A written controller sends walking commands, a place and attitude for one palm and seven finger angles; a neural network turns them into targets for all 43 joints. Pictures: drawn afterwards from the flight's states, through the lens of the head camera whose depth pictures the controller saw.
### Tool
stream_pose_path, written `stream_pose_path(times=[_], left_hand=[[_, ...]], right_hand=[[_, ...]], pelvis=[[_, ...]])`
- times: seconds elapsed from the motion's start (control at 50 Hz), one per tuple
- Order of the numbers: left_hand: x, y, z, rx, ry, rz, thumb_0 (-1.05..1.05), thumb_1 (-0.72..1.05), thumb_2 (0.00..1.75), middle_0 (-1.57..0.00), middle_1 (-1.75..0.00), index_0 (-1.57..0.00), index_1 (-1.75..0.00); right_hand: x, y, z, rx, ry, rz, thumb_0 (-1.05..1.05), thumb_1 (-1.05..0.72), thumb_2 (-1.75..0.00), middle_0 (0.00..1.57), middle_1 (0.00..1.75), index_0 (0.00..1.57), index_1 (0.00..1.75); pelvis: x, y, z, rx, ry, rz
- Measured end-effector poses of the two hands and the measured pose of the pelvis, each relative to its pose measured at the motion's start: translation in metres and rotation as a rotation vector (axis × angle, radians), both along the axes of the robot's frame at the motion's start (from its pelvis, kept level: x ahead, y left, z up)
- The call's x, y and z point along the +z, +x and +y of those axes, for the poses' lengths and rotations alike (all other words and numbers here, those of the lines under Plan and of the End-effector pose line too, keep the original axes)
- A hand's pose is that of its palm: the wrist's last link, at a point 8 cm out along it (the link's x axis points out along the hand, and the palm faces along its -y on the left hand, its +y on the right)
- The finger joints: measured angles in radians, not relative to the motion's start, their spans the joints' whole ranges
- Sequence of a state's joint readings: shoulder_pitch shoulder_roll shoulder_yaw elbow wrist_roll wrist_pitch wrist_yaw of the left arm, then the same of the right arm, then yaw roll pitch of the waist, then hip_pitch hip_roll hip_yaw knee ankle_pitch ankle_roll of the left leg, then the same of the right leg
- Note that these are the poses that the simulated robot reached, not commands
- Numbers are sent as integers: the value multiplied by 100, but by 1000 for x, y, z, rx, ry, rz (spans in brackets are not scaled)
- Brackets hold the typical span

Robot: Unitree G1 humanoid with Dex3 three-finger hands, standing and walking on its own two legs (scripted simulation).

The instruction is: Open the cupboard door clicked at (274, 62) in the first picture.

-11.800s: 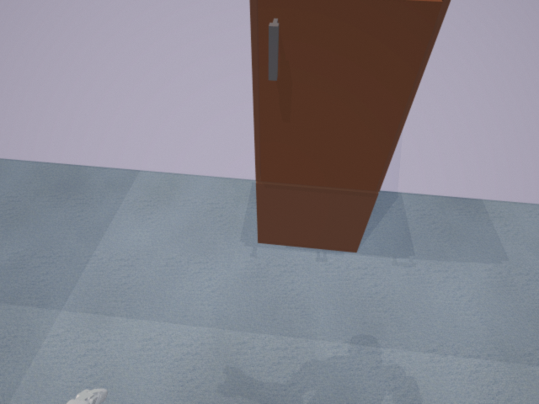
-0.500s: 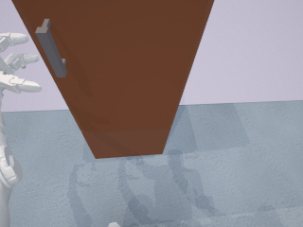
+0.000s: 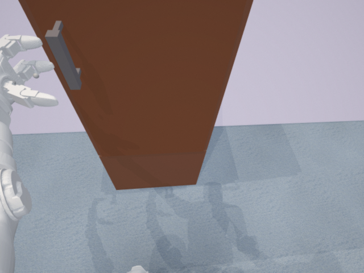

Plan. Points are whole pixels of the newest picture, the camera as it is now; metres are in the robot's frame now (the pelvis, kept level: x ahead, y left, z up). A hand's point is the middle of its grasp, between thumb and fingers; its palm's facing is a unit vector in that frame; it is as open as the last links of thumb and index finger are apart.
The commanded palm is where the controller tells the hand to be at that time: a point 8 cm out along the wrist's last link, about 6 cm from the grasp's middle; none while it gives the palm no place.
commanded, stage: slide the fingers in behind the handle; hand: left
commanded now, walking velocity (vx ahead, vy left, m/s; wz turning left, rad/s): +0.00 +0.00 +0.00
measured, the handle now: (67, 57) +0.54 +0.22 +0.16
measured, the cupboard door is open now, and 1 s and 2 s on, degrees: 0 0 0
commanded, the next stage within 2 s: close the thumb around the handle in 1.54 s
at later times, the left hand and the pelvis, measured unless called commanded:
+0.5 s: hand (54, 75) +0.49 +0.24 +0.15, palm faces +0.03 -1.00 +0.01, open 13.9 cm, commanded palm +0.46 +0.28 +0.15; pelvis +0.00 +0.00 +0.00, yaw +0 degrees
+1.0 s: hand (69, 75) +0.49 +0.21 +0.15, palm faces +0.03 -1.00 +0.02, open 13.9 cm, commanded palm +0.46 +0.25 +0.15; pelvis +0.00 -0.01 +0.00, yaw +0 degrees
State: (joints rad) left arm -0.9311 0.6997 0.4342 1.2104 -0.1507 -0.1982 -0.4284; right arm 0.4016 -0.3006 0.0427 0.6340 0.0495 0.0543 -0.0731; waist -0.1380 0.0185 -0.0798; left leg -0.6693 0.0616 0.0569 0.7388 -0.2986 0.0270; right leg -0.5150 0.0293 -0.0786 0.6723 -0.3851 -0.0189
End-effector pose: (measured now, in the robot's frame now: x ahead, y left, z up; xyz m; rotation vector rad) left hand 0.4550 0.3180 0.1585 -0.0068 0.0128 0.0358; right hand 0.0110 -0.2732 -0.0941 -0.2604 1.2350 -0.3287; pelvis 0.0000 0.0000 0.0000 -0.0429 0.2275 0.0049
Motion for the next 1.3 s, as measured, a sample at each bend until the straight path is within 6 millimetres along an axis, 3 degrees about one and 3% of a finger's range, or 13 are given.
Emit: stream_pose_path(times=[0.16, 0.32, 0.84, 1.16, 1.3], left_hand=[[-3, 6, -14, -3, -8, 3, -2, -50, 30, -30, -120, -30, -120], [-5, 9, -19, 7, -2, 6, -2, -49, 30, -30, -120, -30, -120], [-9, 9, -49, 10, -10, 3, -2, -50, 30, -30, -120, -30, -120], [-10, 11, -73, -3, -19, 11, -2, -50, 30, -30, -120, -30, -120], [-10, 12, -72, 10, -7, 13, -2, -50, 30, -31, -121, -33, -123]], right_hand=[[0, -19, -2, -29, 2, 27, 1, -90, -90, 20, 30, 20, 30], [1, -23, -2, -48, 8, 24, 1, -90, -90, 20, 30, 20, 30], [-3, 20, 2, 10, 43, -75, 1, -90, -90, 20, 30, 20, 30], [-6, 3, -1, 1, 50, -36, 1, -90, -90, 20, 30, 20, 30], [-7, -4, -2, -10, 50, -31, 1, -90, -90, 20, 30, 20, 30]], pelvis=[[0, -2, -2, -8, 2, 0], [1, 0, -3, -17, 3, 0], [1, 5, -5, -7, 10, -21], [1, 1, -8, -3, 13, -27], [1, -1, -9, -5, 12, -24]])
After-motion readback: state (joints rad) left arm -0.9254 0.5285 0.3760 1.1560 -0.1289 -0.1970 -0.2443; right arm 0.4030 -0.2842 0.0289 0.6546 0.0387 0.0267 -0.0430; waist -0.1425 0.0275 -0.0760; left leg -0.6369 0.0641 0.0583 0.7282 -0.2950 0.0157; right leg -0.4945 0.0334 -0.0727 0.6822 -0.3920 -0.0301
